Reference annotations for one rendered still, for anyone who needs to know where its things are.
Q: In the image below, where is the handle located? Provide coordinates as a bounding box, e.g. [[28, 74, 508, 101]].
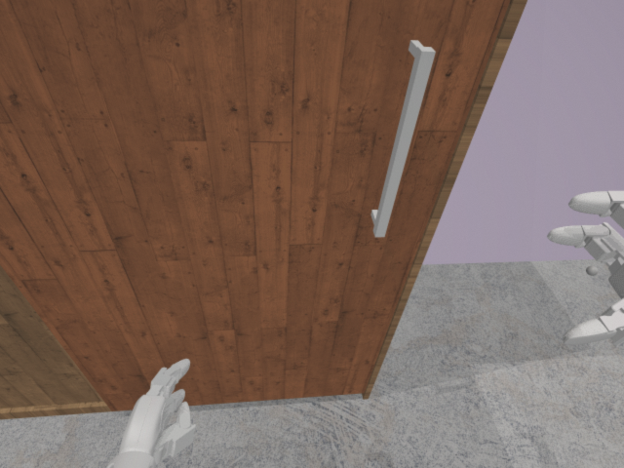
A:
[[370, 40, 436, 237]]

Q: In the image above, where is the left robot hand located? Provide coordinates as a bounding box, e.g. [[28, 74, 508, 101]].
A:
[[118, 359, 196, 465]]

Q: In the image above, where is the right robot hand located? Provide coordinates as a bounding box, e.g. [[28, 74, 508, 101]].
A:
[[547, 191, 624, 345]]

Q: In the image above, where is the wardrobe door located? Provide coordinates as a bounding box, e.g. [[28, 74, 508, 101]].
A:
[[0, 0, 510, 411], [0, 265, 103, 408]]

